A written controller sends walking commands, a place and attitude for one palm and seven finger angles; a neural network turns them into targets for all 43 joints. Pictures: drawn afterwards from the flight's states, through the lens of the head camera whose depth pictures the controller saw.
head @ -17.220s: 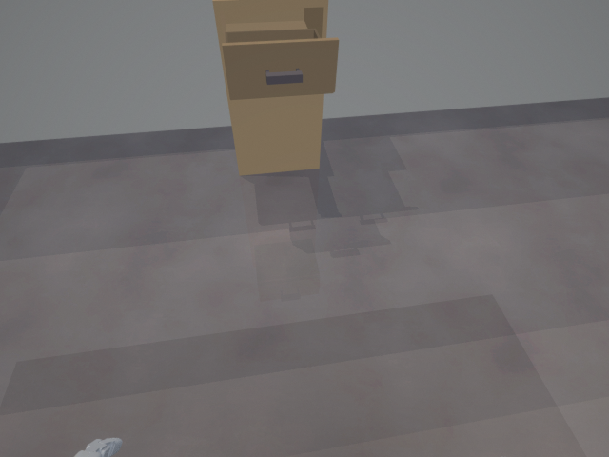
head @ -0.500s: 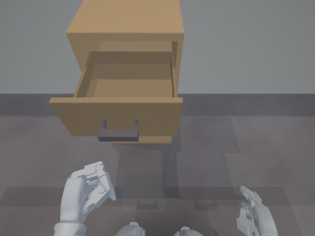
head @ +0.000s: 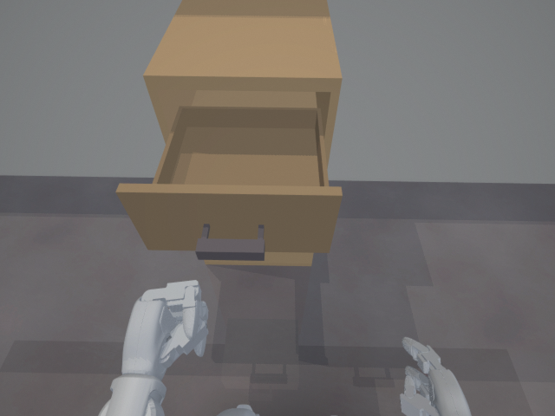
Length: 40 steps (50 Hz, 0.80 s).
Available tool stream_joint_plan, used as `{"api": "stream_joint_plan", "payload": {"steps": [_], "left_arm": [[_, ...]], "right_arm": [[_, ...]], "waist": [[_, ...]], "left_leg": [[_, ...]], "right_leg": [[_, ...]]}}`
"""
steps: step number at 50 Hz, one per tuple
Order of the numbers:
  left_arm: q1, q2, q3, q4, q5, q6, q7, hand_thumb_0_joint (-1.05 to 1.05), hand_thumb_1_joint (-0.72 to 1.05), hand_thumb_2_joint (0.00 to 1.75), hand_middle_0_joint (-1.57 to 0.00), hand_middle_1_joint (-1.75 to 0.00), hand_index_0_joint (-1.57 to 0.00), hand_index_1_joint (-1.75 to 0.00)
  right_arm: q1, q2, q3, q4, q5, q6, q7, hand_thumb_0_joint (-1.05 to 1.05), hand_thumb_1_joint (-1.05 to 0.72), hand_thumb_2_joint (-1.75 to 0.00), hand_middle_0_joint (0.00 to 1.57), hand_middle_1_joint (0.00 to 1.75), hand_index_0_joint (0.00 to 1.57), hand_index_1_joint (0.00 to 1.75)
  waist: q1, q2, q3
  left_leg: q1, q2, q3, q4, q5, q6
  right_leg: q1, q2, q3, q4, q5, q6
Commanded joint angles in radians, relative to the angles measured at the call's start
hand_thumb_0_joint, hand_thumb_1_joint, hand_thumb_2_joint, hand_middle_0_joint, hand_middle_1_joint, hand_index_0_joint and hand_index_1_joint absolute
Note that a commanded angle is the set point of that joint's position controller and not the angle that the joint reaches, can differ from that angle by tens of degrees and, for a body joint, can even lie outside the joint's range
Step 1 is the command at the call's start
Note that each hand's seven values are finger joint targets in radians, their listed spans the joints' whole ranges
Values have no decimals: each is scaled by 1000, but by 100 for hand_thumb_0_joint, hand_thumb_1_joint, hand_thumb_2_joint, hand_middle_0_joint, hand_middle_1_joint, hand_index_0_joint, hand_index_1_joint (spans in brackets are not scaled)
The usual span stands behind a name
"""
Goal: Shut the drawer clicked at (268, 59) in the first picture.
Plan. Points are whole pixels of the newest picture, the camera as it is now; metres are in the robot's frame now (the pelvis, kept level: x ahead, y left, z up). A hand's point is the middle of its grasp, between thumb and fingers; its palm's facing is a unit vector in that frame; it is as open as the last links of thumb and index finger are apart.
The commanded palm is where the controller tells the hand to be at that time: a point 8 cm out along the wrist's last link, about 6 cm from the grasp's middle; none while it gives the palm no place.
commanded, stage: raise the hand and make a fist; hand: left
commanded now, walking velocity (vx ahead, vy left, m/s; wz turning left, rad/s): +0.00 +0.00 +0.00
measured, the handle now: (232, 239) +0.42 +0.10 -0.03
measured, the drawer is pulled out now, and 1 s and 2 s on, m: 0.30 0.30 0.30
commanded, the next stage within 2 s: bring the fist close to the handle in 0.22 s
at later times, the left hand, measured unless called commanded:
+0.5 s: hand (220, 329) +0.23 +0.09 +0.05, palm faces +0.01 -1.00 -0.02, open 3.3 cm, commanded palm +0.21 +0.15 +0.05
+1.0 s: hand (243, 306) +0.28 +0.07 +0.00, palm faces -0.02 -1.00 -0.02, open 3.3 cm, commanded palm +0.26 +0.12 +0.00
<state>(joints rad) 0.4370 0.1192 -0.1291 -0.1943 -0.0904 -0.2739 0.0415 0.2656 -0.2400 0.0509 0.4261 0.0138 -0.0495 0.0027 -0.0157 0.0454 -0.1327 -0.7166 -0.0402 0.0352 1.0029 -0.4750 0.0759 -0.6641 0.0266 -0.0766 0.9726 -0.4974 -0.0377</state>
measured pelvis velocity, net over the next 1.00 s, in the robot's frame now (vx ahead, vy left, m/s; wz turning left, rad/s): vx -0.01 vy -0.03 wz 0.00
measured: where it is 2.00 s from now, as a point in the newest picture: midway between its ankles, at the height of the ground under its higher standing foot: outside the picture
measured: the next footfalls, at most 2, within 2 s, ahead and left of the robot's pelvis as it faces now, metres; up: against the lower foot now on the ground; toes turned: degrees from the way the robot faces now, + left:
none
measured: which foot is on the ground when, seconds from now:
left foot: down 0.00-1.00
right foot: down 0.00-1.00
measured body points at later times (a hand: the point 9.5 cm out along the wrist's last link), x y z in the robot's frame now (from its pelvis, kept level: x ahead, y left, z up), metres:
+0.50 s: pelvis +0.00 -0.02 -0.01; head +0.04 -0.03 +0.44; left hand +0.22 +0.14 +0.06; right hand +0.18 -0.24 -0.08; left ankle +0.01 +0.07 -0.68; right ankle -0.01 -0.10 -0.68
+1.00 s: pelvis -0.01 -0.03 -0.03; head +0.07 -0.04 +0.41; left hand +0.27 +0.12 +0.01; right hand +0.16 -0.27 -0.13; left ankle +0.01 +0.07 -0.68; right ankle -0.01 -0.10 -0.68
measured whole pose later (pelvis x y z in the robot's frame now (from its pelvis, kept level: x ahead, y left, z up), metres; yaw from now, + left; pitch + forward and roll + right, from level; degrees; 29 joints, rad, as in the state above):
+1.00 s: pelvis -0.01 -0.03 -0.03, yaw +0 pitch +18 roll +0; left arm 0.13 0.10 -0.09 0.17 -0.09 -0.43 0.06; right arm 0.22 -0.25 0.02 0.51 -0.01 -0.04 0.02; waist -0.03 0.03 -0.17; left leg -0.96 -0.02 0.03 1.17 -0.52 0.03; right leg -0.92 0.04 -0.10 1.16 -0.56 -0.08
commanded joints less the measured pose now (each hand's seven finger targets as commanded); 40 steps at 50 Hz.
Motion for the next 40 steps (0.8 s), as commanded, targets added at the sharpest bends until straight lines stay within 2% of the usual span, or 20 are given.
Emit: {"api": "stream_joint_plan", "payload": {"steps": [1, 3, 4, 7, 9, 13, 14, 16, 17, 19, 20, 22, 24, 28, 31, 33, 34, 37, 38, 40], "left_arm": [[-19, 36, 25, -245, -8, -73, 11, 0, 90, 90, -140, -160, -140, -160], [-30, 29, 13, -252, -4, -87, 18, 0, 90, 90, -140, -160, -140, -160], [-26, 45, 28, -247, -2, -90, 25, 0, 90, 90, -140, -160, -140, -160], [-53, 33, 9, -233, 5, -100, 28, 0, 90, 90, -140, -160, -140, -160], [-59, 46, 22, -231, 9, -101, 33, 0, 90, 90, -140, -160, -140, -160], [-6, 34, 16, -238, -3, -92, 22, 0, 90, 90, -140, -160, -140, -160], [15, 46, 27, -223, 0, -87, 23, 0, 90, 90, -140, -160, -140, -160], [-5, 29, 13, -228, -7, -85, 19, 0, 90, 90, -140, -160, -140, -160], [-8, 37, 25, -206, -5, -86, 19, 0, 90, 90, -140, -160, -140, -160], [-48, 39, 27, -164, 1, -95, 19, 0, 90, 90, -140, -160, -140, -160], [-72, 19, 12, -147, 3, -104, 14, 0, 90, 90, -140, -160, -140, -160], [-108, 44, 45, -125, -2, -123, 10, 0, 90, 90, -140, -160, -140, -160], [-160, 64, 63, -117, -1, -142, 6, 0, 90, 90, -140, -160, -140, -160], [-200, 56, 73, -93, -24, -167, -8, 0, 90, 90, -140, -160, -140, -160], [-195, 46, 73, -35, -29, -164, -22, 0, 90, 90, -140, -160, -140, -160], [-214, 35, 61, -13, -30, -163, -30, 0, 90, 90, -140, -160, -140, -160], [-206, 55, 86, 10, -29, -161, -27, 0, 90, 90, -140, -160, -140, -160], [-255, 36, 67, 37, -23, -173, -26, 0, 90, 90, -140, -160, -140, -160], [-293, 28, 54, 42, -20, -179, -23, 0, 90, 90, -140, -160, -140, -160], [-342, 47, 75, 63, -12, -196, -8, 0, 90, 90, -140, -160, -140, -160]], "right_arm": [[-70, -114, -65, -175, 4, -62, -8, 0, -90, -90, 20, 30, 20, 30], [-71, -113, -65, -172, 4, -64, -4, 0, -90, -90, 20, 30, 20, 30], [-70, -115, -66, -171, 1, -64, -5, 0, -90, -90, 20, 30, 20, 30], [-69, -117, -66, -168, 1, -66, -3, 0, -90, -90, 20, 30, 20, 30], [-68, -119, -68, -164, -1, -66, -4, 0, -90, -90, 20, 30, 20, 30], [-63, -116, -69, -172, 4, -67, -1, 0, -90, -90, 20, 30, 20, 30], [-61, -118, -70, -171, 3, -65, -2, 0, -90, -90, 20, 30, 20, 30], [-64, -114, -66, -171, 4, -65, 0, 0, -90, -90, 20, 30, 20, 30], [-65, -115, -67, -164, 2, -66, -1, 0, -90, -90, 20, 30, 20, 30], [-67, -118, -65, -153, -1, -65, -3, 0, -90, -90, 20, 30, 20, 30], [-72, -114, -64, -150, -5, -68, -2, 0, -90, -90, 20, 30, 20, 30], [-79, -113, -66, -142, -6, -69, -2, 0, -90, -90, 20, 30, 20, 30], [-75, -113, -68, -130, -8, -70, -3, 0, -90, -90, 20, 30, 20, 30], [-79, -109, -71, -119, -6, -77, 0, 0, -90, -90, 20, 30, 20, 30], [-76, -110, -73, -111, -5, -70, 1, 0, -90, -90, 20, 30, 20, 30], [-75, -111, -73, -106, -4, -67, 3, 0, -90, -90, 20, 30, 20, 30], [-72, -115, -76, -104, -3, -64, 2, 0, -90, -90, 20, 30, 20, 30], [-76, -113, -77, -100, -5, -59, 2, 0, -90, -90, 20, 30, 20, 30], [-79, -114, -78, -96, -6, -59, 3, 0, -90, -90, 20, 30, 20, 30], [-76, -115, -80, -81, -11, -56, 2, 0, -90, -90, 20, 30, 20, 30]], "waist": [[1, -36, -165], [-6, -20, -142], [-4, -25, -133], [-15, -29, -133], [-15, -20, -140], [-4, -46, -179], [-2, -52, -174], [-11, -75, -151], [-15, -68, -136], [-28, -96, -102], [-31, -93, -105], [-26, -83, -131], [-27, -64, -166], [-18, -44, -234], [-20, -82, -238], [-22, -62, -235], [-24, -96, -235], [-24, -83, -227], [-34, -83, -229], [-34, -80, -244]], "left_leg": [[171, 60, -121, -180, 262, -58], [171, 62, -124, -180, 253, -60], [159, 61, -124, -178, 248, -58], [150, 61, -125, -171, 211, -55], [154, 59, -122, -168, 215, -54], [153, 53, -103, -159, 267, -51], [148, 53, -99, -156, 273, -48], [125, 46, -90, -150, 248, -44], [113, 45, -88, -143, 240, -45], [75, 43, -88, -124, 205, -42], [63, 40, -86, -114, 192, -42], [36, 35, -79, -90, 168, -42], [28, 34, -75, -69, 182, -40], [22, 32, -71, -45, 217, -42], [-17, 32, -68, -28, 221, -43], [-27, 30, -66, -20, 221, -43], [-42, 33, -69, -12, 219, -42], [-69, 31, -67, -1, 196, -44], [-71, 32, -68, 8, 190, -42], [-84, 33, -69, 24, 192, -42]], "right_leg": [[45, -12, 17, -122, 212, 1], [24, -12, 15, -121, 195, 0], [26, -11, 19, -123, 193, -1], [8, -11, 22, -121, 168, 2], [12, -12, 26, -124, 174, 1], [63, -13, 33, -123, 248, 2], [67, -12, 38, -128, 258, 3], [74, -16, 47, -139, 262, 8], [60, -15, 48, -136, 259, 8], [31, -17, 57, -137, 230, 11], [18, -20, 61, -131, 222, 12], [10, -24, 79, -125, 197, 14], [14, -27, 93, -113, 217, 14], [36, -33, 105, -92, 283, 18], [56, -42, 124, -87, 341, 32], [46, -46, 125, -80, 350, 33], [44, -44, 130, -80, 347, 38], [19, -47, 133, -69, 313, 34], [-1, -46, 133, -64, 297, 35], [-18, -44, 134, -48, 287, 30]]}}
